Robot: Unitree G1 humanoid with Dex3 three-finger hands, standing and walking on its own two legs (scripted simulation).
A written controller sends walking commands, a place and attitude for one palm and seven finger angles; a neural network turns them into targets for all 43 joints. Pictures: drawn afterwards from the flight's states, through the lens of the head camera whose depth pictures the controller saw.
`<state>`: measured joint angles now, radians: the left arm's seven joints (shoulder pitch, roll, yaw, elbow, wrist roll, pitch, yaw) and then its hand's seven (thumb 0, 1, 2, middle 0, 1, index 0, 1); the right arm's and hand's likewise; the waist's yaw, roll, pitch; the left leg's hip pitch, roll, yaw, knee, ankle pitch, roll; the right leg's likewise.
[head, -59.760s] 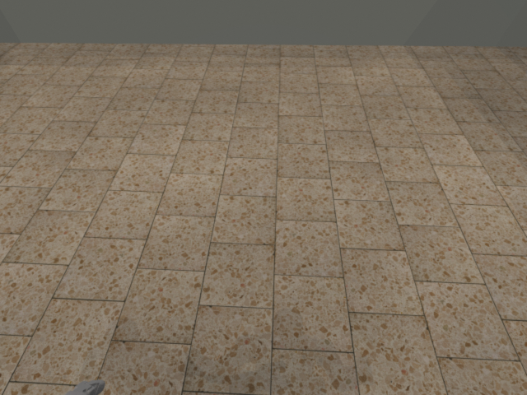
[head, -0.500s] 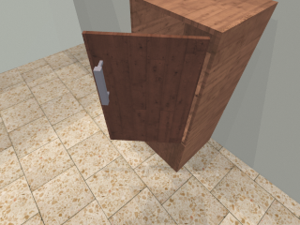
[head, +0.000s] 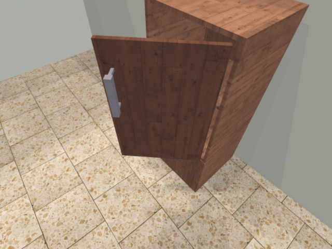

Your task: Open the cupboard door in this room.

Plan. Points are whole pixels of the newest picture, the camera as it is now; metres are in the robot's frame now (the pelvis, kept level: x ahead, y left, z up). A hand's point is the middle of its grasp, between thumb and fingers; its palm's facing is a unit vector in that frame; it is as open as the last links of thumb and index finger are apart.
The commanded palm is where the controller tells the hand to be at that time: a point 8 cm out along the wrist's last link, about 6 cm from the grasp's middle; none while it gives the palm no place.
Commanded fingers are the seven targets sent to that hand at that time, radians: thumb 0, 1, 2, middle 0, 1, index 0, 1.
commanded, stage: look again from close up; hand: left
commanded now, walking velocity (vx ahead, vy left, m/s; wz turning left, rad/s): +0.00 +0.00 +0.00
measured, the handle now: (114, 93) +0.55 +0.22 +0.04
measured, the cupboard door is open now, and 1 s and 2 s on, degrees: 44 44 44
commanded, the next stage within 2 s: raise the hand with hooked fingers in 0.18 s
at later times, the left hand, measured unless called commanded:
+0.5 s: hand (90, 222) +0.18 +0.19 -0.02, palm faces +0.21 -0.97 -0.09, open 7.6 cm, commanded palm +0.11 +0.23 -0.05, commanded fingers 0.00 0.62 0.78 -0.22 -0.48 -0.22 -0.48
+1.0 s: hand (83, 225) +0.17 +0.20 -0.02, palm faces -0.02 -1.00 -0.06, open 10.4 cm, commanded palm +0.14 +0.27 -0.01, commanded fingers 0.00 0.04 0.53 -0.26 -0.86 -0.26 -0.86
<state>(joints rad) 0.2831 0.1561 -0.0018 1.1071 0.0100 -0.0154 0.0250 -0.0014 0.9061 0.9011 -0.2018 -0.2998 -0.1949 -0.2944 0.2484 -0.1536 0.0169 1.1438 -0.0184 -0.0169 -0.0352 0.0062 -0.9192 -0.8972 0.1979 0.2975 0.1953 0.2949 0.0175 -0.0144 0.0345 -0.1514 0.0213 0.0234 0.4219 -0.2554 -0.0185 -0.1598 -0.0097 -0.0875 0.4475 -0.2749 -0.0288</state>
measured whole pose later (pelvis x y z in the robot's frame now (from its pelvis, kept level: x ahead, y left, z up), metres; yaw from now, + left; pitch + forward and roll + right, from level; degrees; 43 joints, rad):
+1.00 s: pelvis -0.05 +0.00 -0.08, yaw +1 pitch +11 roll -2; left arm 0.31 0.26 0.20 0.04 -0.29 -0.33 -0.34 0.00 0.26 0.63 -0.25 -0.71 -0.24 -0.71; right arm 0.22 -0.19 0.06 0.57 0.03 -0.21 -0.07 0.01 -0.90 -0.90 0.20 0.30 0.20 0.30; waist 0.02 0.04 -0.09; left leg -0.79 0.04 -0.04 1.08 -0.48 -0.02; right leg -0.75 -0.02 -0.13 1.04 -0.47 -0.04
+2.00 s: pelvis -0.02 +0.02 -0.03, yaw +0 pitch +6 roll -1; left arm -0.09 0.43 0.45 0.44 -0.35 -0.18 -0.51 -0.02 -0.50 0.30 -0.30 -1.20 -0.29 -1.19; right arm 0.28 -0.29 0.05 0.60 0.04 -0.21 -0.10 0.01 -0.90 -0.90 0.20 0.30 0.20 0.30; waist 0.01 0.03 -0.05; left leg -0.47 0.03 0.02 0.75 -0.37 0.01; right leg -0.45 -0.02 -0.09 0.71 -0.36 -0.01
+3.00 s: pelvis -0.03 +0.02 -0.03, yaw -1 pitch +9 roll -1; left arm -0.38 0.47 0.45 0.75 -0.27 -0.25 -0.48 -0.02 -0.50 0.30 -0.30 -1.20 -0.30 -1.19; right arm 0.33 -0.29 0.04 0.61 0.04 -0.14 -0.09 0.01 -0.90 -0.90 0.20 0.30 0.20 0.30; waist -0.04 0.02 -0.05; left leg -0.55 0.03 0.03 0.77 -0.37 0.01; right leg -0.54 -0.01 -0.07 0.74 -0.35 -0.02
